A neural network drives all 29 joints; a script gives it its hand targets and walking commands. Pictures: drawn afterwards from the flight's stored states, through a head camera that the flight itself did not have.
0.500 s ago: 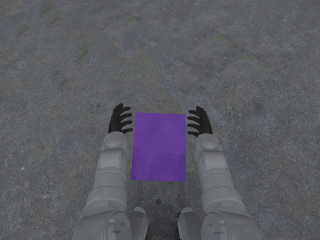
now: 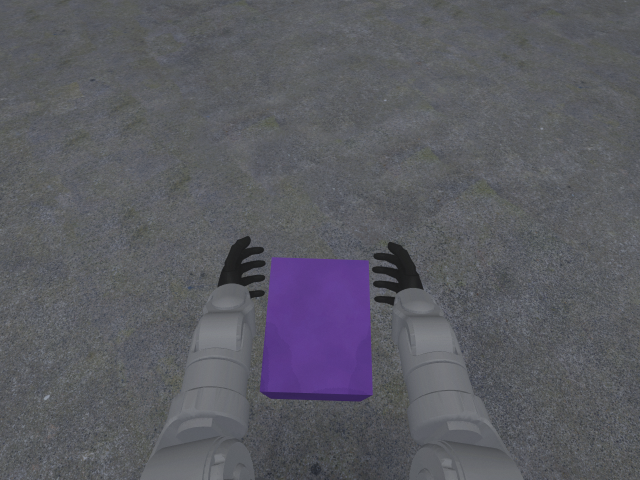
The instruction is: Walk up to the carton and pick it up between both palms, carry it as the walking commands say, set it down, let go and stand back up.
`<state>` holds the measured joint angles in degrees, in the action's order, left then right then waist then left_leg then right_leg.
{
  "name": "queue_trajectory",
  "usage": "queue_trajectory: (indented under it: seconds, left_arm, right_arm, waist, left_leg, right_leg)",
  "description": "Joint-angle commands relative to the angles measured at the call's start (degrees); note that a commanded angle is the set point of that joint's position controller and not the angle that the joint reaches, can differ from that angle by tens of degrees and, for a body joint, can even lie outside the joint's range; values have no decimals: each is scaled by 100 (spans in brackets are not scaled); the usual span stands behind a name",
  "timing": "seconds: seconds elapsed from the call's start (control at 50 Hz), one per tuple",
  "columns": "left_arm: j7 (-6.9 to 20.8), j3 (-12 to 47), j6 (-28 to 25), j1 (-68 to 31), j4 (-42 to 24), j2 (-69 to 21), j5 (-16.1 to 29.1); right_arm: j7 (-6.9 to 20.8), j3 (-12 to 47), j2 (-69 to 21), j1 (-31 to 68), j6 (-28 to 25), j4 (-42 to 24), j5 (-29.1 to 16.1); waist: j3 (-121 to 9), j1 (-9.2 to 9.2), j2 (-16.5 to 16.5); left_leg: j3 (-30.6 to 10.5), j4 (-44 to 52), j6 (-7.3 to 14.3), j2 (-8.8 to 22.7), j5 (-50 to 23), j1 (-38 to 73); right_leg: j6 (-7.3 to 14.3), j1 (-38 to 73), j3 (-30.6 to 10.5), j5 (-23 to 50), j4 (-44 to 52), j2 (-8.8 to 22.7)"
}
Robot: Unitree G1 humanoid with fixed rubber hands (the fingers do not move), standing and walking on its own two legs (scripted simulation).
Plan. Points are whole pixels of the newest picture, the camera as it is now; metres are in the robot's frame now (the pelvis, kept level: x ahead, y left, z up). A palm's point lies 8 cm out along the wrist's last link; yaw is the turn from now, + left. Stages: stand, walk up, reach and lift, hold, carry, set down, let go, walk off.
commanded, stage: reach and lift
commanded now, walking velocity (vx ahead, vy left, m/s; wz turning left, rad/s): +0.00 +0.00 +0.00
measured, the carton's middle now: (317, 332) +0.33 +0.02 -0.10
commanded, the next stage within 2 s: hold in 1.70 s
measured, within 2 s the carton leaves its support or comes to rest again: neither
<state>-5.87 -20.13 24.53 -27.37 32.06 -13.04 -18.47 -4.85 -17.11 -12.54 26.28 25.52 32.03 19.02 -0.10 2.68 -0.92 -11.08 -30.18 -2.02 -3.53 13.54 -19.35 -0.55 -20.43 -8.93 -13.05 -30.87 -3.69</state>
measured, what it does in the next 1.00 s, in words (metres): stands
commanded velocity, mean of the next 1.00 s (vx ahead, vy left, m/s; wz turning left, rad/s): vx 0.00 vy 0.00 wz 0.00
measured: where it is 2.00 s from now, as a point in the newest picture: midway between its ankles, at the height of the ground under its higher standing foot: outside the picture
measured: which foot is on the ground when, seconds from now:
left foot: down 0.00-1.00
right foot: down 0.00-1.00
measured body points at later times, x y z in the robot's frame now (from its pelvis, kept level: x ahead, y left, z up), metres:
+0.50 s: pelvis -0.01 +0.00 +0.01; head -0.06 +0.00 +0.45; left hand +0.32 +0.13 +0.07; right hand +0.32 -0.10 +0.06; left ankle +0.03 +0.14 -0.73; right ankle +0.03 -0.12 -0.73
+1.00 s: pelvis -0.01 +0.00 +0.00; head -0.06 +0.00 +0.45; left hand +0.33 +0.12 +0.06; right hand +0.32 -0.11 +0.06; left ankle +0.03 +0.14 -0.73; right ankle +0.03 -0.12 -0.73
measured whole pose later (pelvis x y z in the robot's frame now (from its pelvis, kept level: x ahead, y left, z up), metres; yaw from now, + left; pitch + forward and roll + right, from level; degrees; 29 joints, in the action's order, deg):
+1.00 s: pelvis -0.01 +0.00 +0.00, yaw -1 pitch -7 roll +0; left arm -6.9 -22.1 39.1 -31.5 31.5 -14.4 -21.8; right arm -7.0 -20.9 -14.3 31.1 39.8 31.7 22.2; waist 0.6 0.6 -0.1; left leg -9.0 -26.6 -1.4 -2.6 12.3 -6.7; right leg -0.8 -7.7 -8.6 -11.5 -26.8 -3.0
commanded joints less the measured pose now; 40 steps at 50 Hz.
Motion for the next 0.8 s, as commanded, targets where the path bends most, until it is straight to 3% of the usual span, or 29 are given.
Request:
queue_trajectory:
  seconds: [0.0,0.22,0.4,0.5,0.78]
  left_arm:
    - [1409,2675,212,-1951,430,-6347,909]
    - [1410,3043,971,-2013,-113,-6385,1337]
    - [1415,2747,1478,-2503,-34,-6221,1382]
    - [1428,2428,1529,-2903,229,-6151,1279]
    - [1463,2103,1358,-3555,660,-6024,1165]
  right_arm:
    - [1425,2820,-5670,2735,-89,-44,-1002]
    - [1493,3050,-5790,2751,683,-495,-1389]
    - [1520,2616,-5720,3159,1177,-316,-1395]
    - [1503,2307,-5765,3523,1237,-39,-1316]
    - [1379,2023,-6052,4057,1201,376,-1285]
  waist:
    - [-2133,-11,99]
    - [-1664,-38,40]
    - [-941,-114,28]
    - [-824,-166,42]
    - [-1219,-180,145]
  left_leg:
    - [649,367,27,-327,-1421,932]
    - [606,693,19,-216,-1362,1470]
    - [607,977,69,-104,-477,1477]
    - [629,992,115,-69,-68,1325]
    - [714,858,192,-70,17,1186]
  right_leg:
    - [54,1260,492,940,504,-238]
    - [19,1792,467,903,783,-188]
    - [17,1787,494,250,959,-97]
    - [29,1749,489,-26,970,-54]
    - [-65,1669,423,-128,940,-5]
